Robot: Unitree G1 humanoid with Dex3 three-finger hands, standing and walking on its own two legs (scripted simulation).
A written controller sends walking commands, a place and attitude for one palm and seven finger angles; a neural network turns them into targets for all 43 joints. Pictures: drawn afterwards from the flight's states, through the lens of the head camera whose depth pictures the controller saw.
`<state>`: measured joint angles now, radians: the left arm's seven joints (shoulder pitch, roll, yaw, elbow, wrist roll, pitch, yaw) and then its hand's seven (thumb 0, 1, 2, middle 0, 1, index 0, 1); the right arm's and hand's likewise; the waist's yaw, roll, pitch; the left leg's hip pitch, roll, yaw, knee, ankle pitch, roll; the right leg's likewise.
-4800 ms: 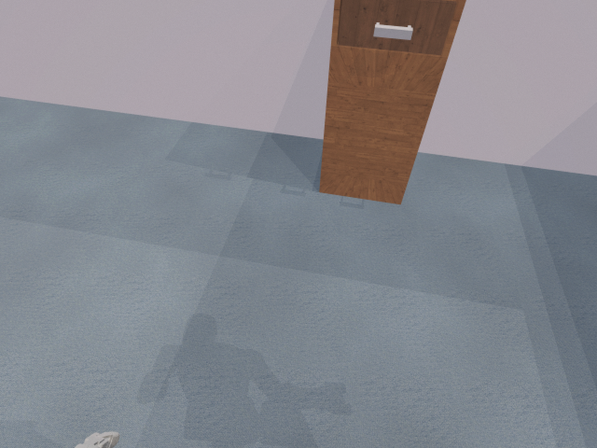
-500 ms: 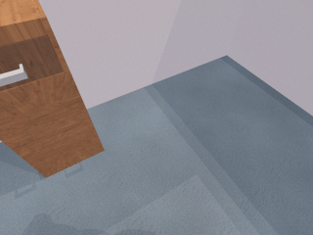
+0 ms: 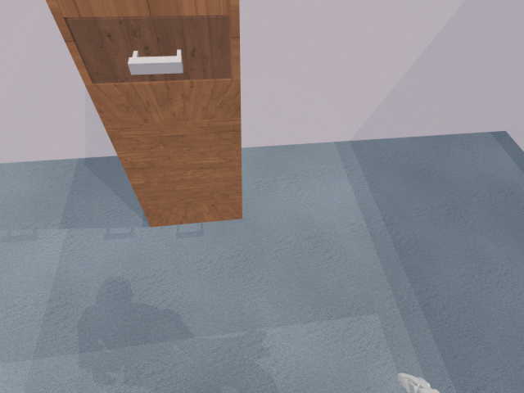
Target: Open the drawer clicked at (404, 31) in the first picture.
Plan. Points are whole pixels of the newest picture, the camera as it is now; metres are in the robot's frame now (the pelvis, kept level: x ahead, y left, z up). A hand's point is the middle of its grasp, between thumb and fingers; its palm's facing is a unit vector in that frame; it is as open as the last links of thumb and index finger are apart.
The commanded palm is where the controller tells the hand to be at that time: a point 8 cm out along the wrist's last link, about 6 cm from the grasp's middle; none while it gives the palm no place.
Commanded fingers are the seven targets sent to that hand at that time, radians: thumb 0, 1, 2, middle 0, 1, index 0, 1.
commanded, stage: turn to face it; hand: left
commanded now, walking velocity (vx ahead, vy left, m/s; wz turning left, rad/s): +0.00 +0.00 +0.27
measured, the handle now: (157, 59) +0.78 +0.34 +0.04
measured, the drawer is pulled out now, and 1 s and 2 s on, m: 0.00 0.00 0.00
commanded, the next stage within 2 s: take the last steps up to it in 0.22 s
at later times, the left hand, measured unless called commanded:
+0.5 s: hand out of the picture +0.05 +0.18 -0.14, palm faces +0.14 -0.96 -0.26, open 7.3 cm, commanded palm none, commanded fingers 0.00 0.90 0.90 -0.20 -0.30 -0.20 -0.30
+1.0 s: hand out of the picture -0.04 +0.19 -0.17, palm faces +0.21 -0.97 -0.11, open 7.4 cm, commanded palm none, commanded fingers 0.00 0.90 0.90 -0.20 -0.30 -0.20 -0.30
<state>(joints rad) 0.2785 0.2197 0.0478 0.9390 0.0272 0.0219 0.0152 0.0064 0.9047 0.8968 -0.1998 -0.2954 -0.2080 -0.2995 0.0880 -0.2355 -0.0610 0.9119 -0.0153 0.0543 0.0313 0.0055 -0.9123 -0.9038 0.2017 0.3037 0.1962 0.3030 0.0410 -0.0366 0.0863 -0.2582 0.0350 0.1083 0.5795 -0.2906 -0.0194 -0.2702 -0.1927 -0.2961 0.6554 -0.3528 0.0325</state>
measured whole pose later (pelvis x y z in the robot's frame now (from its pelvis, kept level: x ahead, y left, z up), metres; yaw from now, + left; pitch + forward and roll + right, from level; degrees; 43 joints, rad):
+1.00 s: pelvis +0.07 +0.06 +0.01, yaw +8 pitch -1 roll -1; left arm 0.43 0.14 0.04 1.18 0.04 0.01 0.00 0.01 0.91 0.90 -0.20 -0.29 -0.20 -0.30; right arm 0.24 -0.14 -0.06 1.04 -0.03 -0.06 -0.02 -0.01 -0.95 -0.90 0.20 0.30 0.20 0.30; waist 0.02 -0.04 0.02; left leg -0.22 0.06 0.17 0.52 -0.27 0.04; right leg -0.37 -0.08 -0.09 1.04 -0.41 -0.01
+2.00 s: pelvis +0.31 +0.01 +0.00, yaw +7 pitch -1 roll +2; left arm 0.27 0.18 0.03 1.04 0.02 0.02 0.04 0.00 0.91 0.90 -0.19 -0.29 -0.20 -0.30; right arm 0.06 -0.15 -0.04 0.99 -0.01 0.03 -0.02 0.00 -0.91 -0.90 0.20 0.30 0.20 0.30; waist 0.05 0.00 0.09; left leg -0.32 0.04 0.12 0.53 -0.19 -0.01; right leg -0.25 -0.05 -0.06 0.62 -0.34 0.00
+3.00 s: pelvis +0.26 +0.03 +0.01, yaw +8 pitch -2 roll +0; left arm 0.31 0.16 0.00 1.06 0.02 0.00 0.04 0.01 0.92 0.90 -0.20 -0.29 -0.20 -0.30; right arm 0.31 -0.15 0.00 1.05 -0.02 -0.01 -0.02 0.01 -0.93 -0.90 0.20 0.30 0.20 0.30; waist 0.01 -0.01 0.00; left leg -0.22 0.00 0.05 0.53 -0.27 0.03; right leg -0.24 -0.05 -0.08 0.52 -0.24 0.01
